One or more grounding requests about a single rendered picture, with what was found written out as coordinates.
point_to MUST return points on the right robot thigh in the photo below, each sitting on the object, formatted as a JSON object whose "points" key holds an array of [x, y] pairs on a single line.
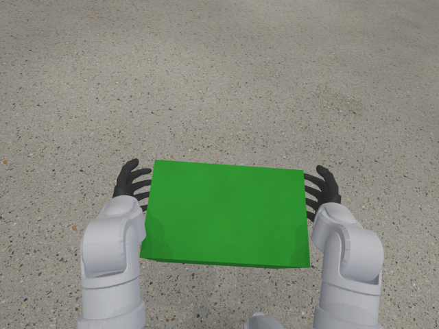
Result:
{"points": [[262, 322]]}

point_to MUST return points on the robot left forearm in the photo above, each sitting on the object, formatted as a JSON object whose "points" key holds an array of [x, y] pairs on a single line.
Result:
{"points": [[110, 268]]}

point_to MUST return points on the right robot hand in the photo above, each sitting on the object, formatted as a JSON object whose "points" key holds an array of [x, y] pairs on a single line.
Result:
{"points": [[328, 187]]}

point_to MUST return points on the carton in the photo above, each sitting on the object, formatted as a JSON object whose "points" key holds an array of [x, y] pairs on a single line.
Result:
{"points": [[228, 215]]}

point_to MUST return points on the robot right forearm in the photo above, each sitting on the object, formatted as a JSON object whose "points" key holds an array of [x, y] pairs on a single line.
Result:
{"points": [[351, 270]]}

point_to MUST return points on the left robot hand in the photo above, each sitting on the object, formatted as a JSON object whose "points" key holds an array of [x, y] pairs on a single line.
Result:
{"points": [[124, 181]]}

